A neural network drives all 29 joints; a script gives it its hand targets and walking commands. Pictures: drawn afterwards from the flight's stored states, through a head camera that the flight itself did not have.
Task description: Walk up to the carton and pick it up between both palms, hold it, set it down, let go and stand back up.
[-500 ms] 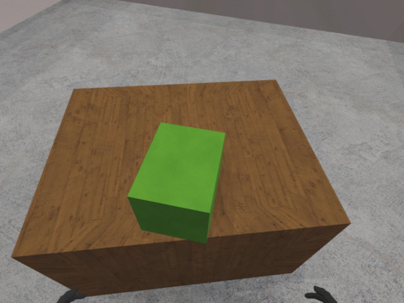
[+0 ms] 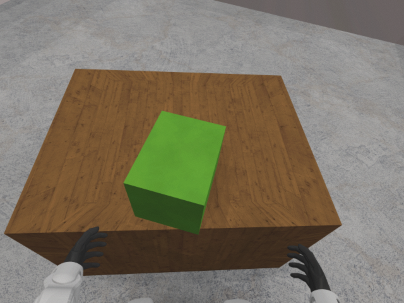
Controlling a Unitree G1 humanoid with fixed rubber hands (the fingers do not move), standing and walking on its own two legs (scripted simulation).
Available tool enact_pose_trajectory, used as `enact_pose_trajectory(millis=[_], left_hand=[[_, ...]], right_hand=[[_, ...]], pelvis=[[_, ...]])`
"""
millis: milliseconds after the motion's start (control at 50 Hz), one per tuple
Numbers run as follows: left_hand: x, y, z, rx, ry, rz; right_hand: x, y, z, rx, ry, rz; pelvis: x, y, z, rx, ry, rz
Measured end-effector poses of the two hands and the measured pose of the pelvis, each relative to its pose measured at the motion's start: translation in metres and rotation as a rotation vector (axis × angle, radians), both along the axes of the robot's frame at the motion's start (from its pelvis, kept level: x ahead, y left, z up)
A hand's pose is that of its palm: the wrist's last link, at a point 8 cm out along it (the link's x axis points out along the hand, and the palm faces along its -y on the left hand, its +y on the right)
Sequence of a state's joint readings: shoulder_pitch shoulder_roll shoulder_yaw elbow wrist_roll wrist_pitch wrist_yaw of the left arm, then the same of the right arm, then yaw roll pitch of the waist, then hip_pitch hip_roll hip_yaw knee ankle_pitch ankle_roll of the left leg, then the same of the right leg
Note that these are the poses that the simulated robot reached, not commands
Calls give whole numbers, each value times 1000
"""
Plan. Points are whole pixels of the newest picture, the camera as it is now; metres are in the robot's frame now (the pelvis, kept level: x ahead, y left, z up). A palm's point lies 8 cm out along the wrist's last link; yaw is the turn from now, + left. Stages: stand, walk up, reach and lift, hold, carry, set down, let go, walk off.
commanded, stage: reach and lift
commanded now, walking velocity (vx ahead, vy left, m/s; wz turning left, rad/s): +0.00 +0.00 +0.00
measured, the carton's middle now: (179, 172) +0.44 +0.04 -0.11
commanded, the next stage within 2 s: none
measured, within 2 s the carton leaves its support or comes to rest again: neither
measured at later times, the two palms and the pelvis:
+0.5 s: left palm (40, 271) +0.18 +0.29 -0.05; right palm (286, 298) +0.13 -0.17 -0.06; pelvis +0.01 +0.04 +0.01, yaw -2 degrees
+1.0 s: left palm (23, 272) +0.17 +0.30 -0.02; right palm (260, 287) +0.15 -0.12 -0.03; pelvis +0.01 +0.04 +0.00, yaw +1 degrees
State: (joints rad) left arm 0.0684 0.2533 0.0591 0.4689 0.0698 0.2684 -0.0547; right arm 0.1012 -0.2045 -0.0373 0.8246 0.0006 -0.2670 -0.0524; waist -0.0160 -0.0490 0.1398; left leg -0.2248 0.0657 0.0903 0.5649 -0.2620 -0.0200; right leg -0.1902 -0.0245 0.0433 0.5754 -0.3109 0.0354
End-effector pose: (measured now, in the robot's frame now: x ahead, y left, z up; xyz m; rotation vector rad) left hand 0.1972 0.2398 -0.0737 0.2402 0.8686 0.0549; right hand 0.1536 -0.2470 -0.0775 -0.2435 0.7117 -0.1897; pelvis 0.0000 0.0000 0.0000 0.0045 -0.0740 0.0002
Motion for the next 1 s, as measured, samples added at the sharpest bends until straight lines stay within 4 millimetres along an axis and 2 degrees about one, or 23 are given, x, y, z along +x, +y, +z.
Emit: enact_pose_trajectory(millis=[80, 180, 300, 520, 720, 1000], left_hand=[[-3, 6, 0, -19, -11, 3], [-7, 30, 7, 3, -28, 20], [-8, 50, 20, 4, -81, -10], [-15, 52, 24, -79, -184, -65], [-19, 57, 36, -109, -288, -99], [-22, 64, 51, -141, -374, -134]], right_hand=[[-10, 11, 9, 0, -25, -39], [-25, 34, 4, 28, 14, -53], [-30, 60, 8, 75, -41, -95], [-22, 78, 21, 80, -145, -123], [-9, 100, 32, 115, -243, -145], [-7, 132, 45, 154, -339, -220]], pelvis=[[4, -1, 3, 3, -29, 0], [3, 7, 5, 0, -63, -7], [5, 21, 7, -7, -67, -23], [7, 38, 9, -17, -67, -32], [7, 37, 7, -29, -73, -14], [9, 36, 1, -48, -72, 10]])
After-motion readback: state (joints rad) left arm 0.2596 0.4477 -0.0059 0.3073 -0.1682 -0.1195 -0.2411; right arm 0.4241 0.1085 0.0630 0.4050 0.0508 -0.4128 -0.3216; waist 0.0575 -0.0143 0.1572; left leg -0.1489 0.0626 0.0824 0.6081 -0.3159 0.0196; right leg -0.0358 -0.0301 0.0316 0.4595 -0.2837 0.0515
